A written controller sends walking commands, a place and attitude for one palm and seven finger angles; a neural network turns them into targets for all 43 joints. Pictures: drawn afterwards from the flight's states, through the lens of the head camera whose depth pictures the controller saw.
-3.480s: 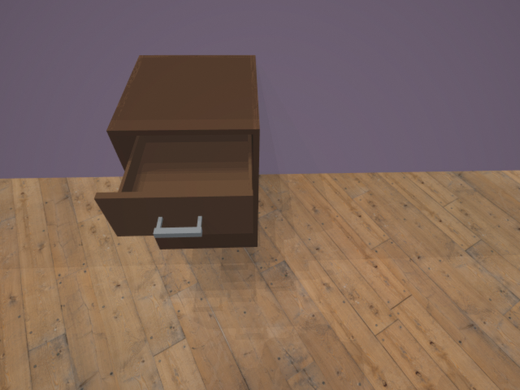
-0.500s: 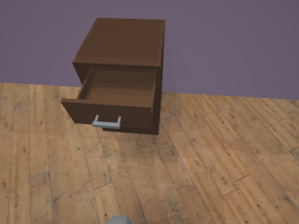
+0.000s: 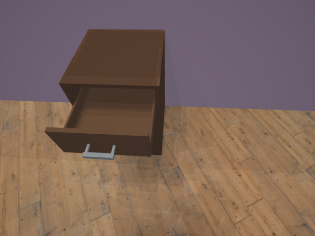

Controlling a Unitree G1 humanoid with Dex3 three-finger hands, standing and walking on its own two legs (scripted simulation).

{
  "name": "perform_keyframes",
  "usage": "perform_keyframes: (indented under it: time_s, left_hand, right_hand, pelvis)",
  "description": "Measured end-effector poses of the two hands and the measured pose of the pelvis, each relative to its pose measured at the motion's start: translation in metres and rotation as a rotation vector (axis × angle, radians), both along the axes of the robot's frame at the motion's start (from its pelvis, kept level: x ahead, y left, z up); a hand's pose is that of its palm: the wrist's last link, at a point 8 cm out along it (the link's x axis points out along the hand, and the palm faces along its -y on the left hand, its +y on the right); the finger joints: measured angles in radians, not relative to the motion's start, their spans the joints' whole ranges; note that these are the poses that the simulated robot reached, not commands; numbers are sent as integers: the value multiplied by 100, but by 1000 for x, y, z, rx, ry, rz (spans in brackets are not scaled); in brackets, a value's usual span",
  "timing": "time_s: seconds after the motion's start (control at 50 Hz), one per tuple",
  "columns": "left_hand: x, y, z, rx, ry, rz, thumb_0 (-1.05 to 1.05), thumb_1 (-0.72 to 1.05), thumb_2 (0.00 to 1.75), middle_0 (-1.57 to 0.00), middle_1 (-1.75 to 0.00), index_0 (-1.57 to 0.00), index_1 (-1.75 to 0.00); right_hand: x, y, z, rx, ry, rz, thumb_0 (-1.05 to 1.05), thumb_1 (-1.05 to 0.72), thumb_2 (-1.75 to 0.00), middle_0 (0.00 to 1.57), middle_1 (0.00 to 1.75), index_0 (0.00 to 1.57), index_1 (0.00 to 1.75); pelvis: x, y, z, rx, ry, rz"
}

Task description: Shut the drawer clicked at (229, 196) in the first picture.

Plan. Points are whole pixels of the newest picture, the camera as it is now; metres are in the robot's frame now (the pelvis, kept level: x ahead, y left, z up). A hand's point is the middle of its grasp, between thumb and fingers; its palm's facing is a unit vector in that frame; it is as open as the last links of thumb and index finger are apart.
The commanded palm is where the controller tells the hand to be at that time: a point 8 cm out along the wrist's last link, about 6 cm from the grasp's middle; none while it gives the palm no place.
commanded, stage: come to a stop and stand still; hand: left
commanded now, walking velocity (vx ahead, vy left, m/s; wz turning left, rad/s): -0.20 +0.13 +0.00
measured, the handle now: (99, 151) +0.42 +0.26 -0.20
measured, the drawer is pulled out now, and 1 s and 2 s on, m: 0.23 0.23 0.23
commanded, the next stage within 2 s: look again from close up in 1.12 s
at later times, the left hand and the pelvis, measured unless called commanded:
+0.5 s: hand out of the picture +0.09 +0.19 -0.17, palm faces +0.01 -0.97 -0.26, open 7.4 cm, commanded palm none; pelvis +0.03 +0.00 +0.00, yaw -1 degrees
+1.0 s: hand out of the picture +0.04 +0.25 -0.17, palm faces -0.06 -0.97 -0.23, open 7.4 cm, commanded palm none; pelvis +0.00 +0.06 +0.00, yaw -3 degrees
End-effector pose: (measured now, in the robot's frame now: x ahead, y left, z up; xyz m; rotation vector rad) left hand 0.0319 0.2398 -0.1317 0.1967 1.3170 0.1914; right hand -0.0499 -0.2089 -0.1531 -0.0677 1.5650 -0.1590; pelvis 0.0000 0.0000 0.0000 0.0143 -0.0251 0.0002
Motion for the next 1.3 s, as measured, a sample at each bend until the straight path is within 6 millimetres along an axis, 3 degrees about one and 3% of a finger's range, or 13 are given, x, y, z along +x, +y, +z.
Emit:
perform_keyframes:
  time_s: [0.16, 0.32, 0.5, 0.58, 0.72, 0.84, 1.1, 1.3]
  left_hand:
    - [33, -10, -7, -14, 13, 19, 0, 93, 90, -20, -30, -20, -30]
    - [52, -8, -1, 2, -25, 4, 0, 92, 90, -20, -30, -20, -30]
    - [53, 2, 0, 9, -76, -38, 0, 91, 90, -20, -30, -20, -30]
    - [55, 11, -2, 11, -134, -55, 0, 91, 90, -20, -30, -20, -30]
    - [58, 32, -4, -20, -151, -85, 0, 91, 90, -20, -30, -20, -30]
    - [44, 47, 0, -22, -121, -98, 0, 91, 90, -20, -30, -20, -30]
    - [-18, 55, -4, -38, 47, -81, 0, 91, 90, -20, -30, -20, -30]
    - [-46, 40, -7, -74, 125, -60, 0, 91, 90, -20, -30, -20, -30]
  right_hand:
    - [67, -13, 3, -47, -104, 12, 0, -91, -90, 20, 30, 20, 30]
    - [123, -24, 5, -61, -225, 46, 0, -91, -90, 20, 30, 20, 30]
    - [146, -33, 15, -103, -354, 70, 0, -91, -90, 20, 30, 20, 30]
    - [150, -28, 20, -126, -411, 66, 0, -91, -90, 20, 30, 20, 30]
    - [137, 4, 29, -116, -429, 79, 0, -91, -90, 19, 30, 20, 30]
    - [112, 29, 26, -79, -372, 77, 0, -91, -90, 20, 30, 20, 30]
    - [58, 37, 22, -79, -233, 31, 0, -91, -90, 20, 30, 20, 30]
    - [39, 46, 20, -60, -176, 6, 0, -91, -90, 20, 30, 20, 30]
  pelvis:
    - [28, -1, 0, 7, -4, -10]
    - [29, -4, 2, 9, 20, -17]
    - [25, 3, -3, -2, 20, -14]
    - [25, 14, -7, -20, 13, -18]
    - [18, 36, -5, -26, 4, -33]
    - [9, 50, 0, -29, 11, -42]
    - [2, 63, 7, -19, 6, -55]
    - [3, 64, 9, -17, 2, -56]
